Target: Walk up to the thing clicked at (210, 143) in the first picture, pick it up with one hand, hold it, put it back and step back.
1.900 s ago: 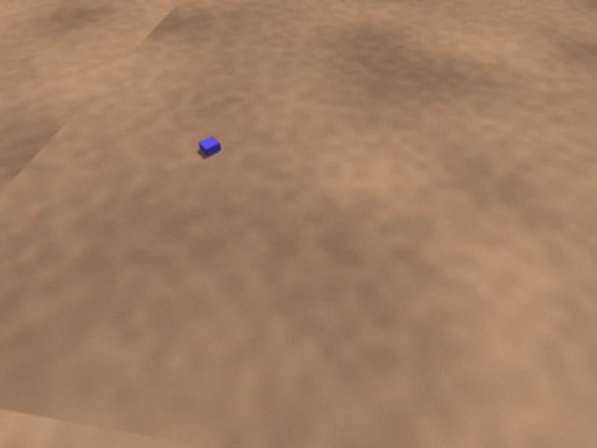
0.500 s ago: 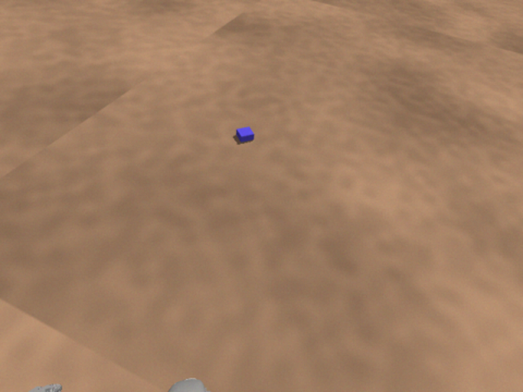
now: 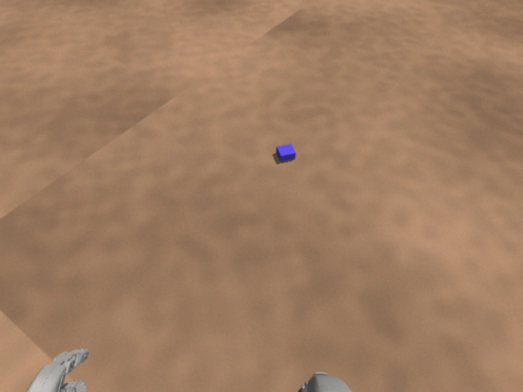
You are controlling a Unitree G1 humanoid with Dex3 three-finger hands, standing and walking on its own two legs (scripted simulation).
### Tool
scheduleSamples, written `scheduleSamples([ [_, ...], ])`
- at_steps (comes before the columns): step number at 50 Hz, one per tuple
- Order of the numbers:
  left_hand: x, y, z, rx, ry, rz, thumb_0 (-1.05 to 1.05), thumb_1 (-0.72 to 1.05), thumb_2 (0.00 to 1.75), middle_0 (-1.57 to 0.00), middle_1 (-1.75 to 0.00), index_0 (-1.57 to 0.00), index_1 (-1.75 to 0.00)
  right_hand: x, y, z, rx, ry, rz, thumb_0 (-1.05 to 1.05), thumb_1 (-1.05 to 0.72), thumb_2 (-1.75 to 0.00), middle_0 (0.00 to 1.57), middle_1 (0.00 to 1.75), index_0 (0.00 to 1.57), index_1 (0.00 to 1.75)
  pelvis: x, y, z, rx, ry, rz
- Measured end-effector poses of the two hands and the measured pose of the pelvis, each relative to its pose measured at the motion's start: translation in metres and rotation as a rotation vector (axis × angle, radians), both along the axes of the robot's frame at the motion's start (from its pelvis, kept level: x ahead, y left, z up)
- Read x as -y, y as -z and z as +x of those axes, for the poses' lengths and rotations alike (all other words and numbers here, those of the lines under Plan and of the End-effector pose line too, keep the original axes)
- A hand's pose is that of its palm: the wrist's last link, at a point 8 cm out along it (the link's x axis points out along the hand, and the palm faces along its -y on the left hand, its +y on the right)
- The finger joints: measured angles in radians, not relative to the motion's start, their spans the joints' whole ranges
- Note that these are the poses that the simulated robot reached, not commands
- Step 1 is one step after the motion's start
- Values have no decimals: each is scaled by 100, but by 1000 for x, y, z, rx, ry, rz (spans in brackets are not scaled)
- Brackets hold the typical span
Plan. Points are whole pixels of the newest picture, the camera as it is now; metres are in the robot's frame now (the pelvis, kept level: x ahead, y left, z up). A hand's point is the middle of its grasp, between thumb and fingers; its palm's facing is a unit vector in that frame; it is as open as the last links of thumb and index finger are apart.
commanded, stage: walk up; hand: left
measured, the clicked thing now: (285, 152) +1.36 -0.13 -0.73
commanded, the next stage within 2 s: none
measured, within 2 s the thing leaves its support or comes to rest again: neither
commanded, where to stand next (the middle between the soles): +1.12 -0.53 m, yaw +22 degrees
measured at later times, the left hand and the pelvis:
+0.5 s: hand (168, 328) +0.25 +0.19 -0.16, palm faces +0.12 -0.95 -0.30, open 7.4 cm; pelvis +0.26 -0.09 +0.00, yaw +8 degrees
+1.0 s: hand (242, 234) +0.44 +0.05 -0.12, palm faces +0.26 -0.90 -0.36, open 7.4 cm; pelvis +0.47 -0.23 +0.01, yaw +15 degrees
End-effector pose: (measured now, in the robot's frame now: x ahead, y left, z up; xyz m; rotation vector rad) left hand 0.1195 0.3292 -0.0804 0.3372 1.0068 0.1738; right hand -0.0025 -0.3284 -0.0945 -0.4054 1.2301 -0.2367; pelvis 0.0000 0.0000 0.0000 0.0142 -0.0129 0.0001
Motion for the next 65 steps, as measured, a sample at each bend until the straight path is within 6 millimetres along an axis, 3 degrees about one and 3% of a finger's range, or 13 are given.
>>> scheduleSamples([
  [3, 24, -8, 17, 40, -35, 5, 1, 91, 90, -20, -30, -20, -30, 21, 4, 59, 2, -40, -8, 1, -90, -90, 20, 30, 21, 30, 18, -4, 27, 5, -30, 0],
  [10, 55, -16, 22, -46, -137, -11, 1, 90, 90, -20, -30, -21, -30, 40, -26, 208, 138, -182, 21, 1, -91, -90, 20, 30, 20, 30, 47, -25, 100, 3, -81, -14],
  [16, 67, 8, 32, -142, -217, -36, 1, 90, 90, -20, -30, -21, -30, 44, -38, 317, 182, -272, -5, 1, -91, -90, 20, 30, 20, 30, 65, -17, 167, 8, -125, -24],
  [20, 75, 37, 57, -196, -246, -49, 1, 90, 90, -20, -30, -20, -30, 49, -31, 375, 234, -302, -53, 1, -91, -90, 20, 30, 21, 30, 67, 5, 215, 16, -138, -7],
  [24, 94, 44, 104, -219, -214, -64, 1, 91, 90, -20, -30, -20, -30, 63, -34, 400, 263, -250, -59, 1, -91, -90, 20, 30, 21, 30, 81, 4, 250, 29, -144, 18],
  [29, 114, 32, 180, -129, -182, -71, 1, 91, 90, -20, -30, -20, -30, 95, -36, 414, 195, -238, -66, 1, -90, -90, 20, 30, 21, 30, 108, -3, 293, 30, -154, 30],
  [33, 133, 20, 237, -77, -166, -46, 1, 91, 90, -20, -30, -20, -30, 135, -28, 430, 134, -234, -65, 1, -90, -90, 21, 30, 21, 31, 137, -2, 329, 27, -171, 27],
  [37, 155, 12, 285, -25, -181, 13, 1, 91, 90, -20, -30, -20, -30, 186, -8, 464, 90, -218, -77, 1, -90, -90, 21, 30, 21, 31, 176, 11, 374, 25, -191, 10],
  [41, 184, 5, 303, 10, -238, 40, 1, 91, 90, -20, -30, -20, -30, 214, 3, 514, 54, -208, -94, 1, -90, -90, 20, 30, 21, 30, 202, 12, 406, 26, -224, -4],
  [48, 229, -1, 301, -96, -326, 1, 1, 90, 90, -20, -30, -21, -30, 210, -19, 609, 108, -323, -30, 1, -91, -90, 20, 30, 20, 30, 229, -12, 458, 13, -252, -14],
  [54, 252, 21, 313, -172, -380, -48, 1, 90, 90, -20, -30, -21, -30, 209, -30, 675, 138, -396, -47, 1, -90, -90, 20, 30, 21, 30, 241, -7, 509, 16, -277, -20],
  [58, 268, 39, 344, -210, -361, -73, 1, 90, 90, -20, -30, -20, -30, 225, -29, 702, 186, -374, -84, 1, -90, -90, 20, 30, 21, 30, 251, 2, 535, 27, -284, 9],
  [65, 294, 34, 424, -155, -312, -80, 1, 91, 90, -20, -30, -20, -30, 276, -38, 727, 163, -327, -111, 1, -90, -90, 21, 30, 21, 31, 289, -3, 582, 33, -273, 30],
])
